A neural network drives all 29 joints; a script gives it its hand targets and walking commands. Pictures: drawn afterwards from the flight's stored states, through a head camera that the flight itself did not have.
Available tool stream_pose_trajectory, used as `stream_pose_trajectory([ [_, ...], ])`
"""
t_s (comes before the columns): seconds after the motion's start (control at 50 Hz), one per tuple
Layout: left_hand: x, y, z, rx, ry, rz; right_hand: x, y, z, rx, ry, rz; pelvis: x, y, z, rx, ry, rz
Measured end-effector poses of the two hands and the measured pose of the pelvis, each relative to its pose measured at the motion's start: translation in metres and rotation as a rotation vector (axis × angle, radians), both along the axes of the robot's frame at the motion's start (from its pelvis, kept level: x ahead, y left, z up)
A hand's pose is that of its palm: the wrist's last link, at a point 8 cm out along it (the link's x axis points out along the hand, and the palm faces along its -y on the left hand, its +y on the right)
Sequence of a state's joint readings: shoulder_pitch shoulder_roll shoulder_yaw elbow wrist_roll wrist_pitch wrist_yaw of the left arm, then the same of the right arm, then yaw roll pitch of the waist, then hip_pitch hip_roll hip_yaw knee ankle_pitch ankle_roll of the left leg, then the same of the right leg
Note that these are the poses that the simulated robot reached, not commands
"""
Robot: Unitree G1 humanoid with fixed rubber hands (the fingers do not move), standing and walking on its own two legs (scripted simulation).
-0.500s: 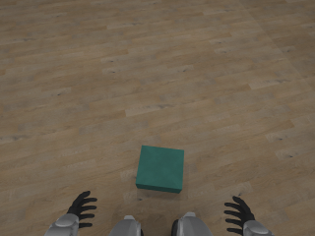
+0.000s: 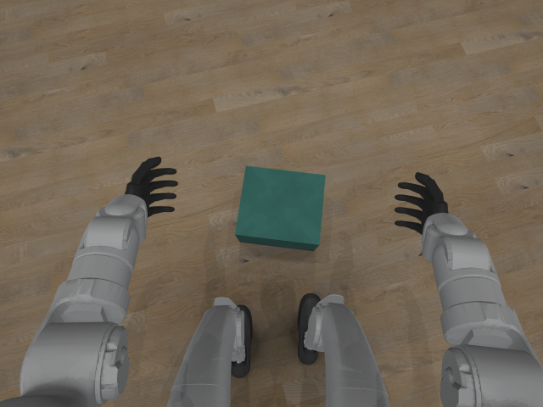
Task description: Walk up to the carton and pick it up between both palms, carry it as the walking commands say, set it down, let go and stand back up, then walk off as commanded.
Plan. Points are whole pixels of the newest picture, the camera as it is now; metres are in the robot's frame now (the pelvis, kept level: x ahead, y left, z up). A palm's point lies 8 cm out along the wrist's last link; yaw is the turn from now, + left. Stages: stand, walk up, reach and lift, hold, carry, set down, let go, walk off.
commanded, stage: reach and lift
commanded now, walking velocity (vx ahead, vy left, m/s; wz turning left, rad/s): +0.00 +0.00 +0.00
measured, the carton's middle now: (280, 209) +0.52 -0.01 -0.61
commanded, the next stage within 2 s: none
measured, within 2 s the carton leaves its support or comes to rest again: neither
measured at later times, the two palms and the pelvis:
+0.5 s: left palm (162, 129) +0.54 +0.21 -0.12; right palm (416, 147) +0.52 -0.23 -0.13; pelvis +0.04 -0.01 -0.03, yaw +2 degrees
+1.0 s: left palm (181, 153) +0.54 +0.21 -0.23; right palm (393, 168) +0.52 -0.23 -0.23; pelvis +0.01 +0.01 -0.12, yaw +0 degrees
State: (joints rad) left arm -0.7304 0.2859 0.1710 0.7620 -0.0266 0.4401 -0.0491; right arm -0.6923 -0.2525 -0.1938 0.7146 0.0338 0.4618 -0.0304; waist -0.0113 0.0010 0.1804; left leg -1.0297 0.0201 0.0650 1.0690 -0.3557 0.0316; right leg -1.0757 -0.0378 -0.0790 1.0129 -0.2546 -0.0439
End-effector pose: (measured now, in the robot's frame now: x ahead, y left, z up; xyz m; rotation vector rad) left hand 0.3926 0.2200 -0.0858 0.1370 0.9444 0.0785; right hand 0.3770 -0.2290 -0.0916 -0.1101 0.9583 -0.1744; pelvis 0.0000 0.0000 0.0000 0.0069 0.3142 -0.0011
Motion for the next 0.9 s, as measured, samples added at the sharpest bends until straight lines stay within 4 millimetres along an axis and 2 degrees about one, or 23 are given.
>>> stream_pose_trajectory([
  [0.3,0.095,-0.005,-0.027,-0.019,-0.175,-0.012,0.089,-0.005,-0.027,0.014,-0.192,-0.027,0.023,-0.008,-0.018,0.011,0.268,0.012],
  [0.52,0.149,-0.008,-0.039,-0.053,-0.284,0.001,0.142,0.0,-0.035,0.04,-0.296,-0.039,0.036,-0.008,-0.028,-0.001,0.433,0.025],
  [0.62,0.154,-0.004,-0.049,-0.05,-0.303,-0.002,0.15,0.004,-0.041,0.035,-0.318,-0.033,0.036,-0.006,-0.031,-0.012,0.479,0.03],
  [0.74,0.146,0.001,-0.066,-0.047,-0.293,-0.001,0.141,0.005,-0.057,0.038,-0.302,-0.04,0.033,-0.001,-0.04,-0.02,0.506,0.034],
  [0.9,0.148,-0.006,-0.11,-0.048,-0.282,0.01,0.139,0.004,-0.104,0.055,-0.28,-0.07,0.021,0.006,-0.086,-0.018,0.523,0.022],
])
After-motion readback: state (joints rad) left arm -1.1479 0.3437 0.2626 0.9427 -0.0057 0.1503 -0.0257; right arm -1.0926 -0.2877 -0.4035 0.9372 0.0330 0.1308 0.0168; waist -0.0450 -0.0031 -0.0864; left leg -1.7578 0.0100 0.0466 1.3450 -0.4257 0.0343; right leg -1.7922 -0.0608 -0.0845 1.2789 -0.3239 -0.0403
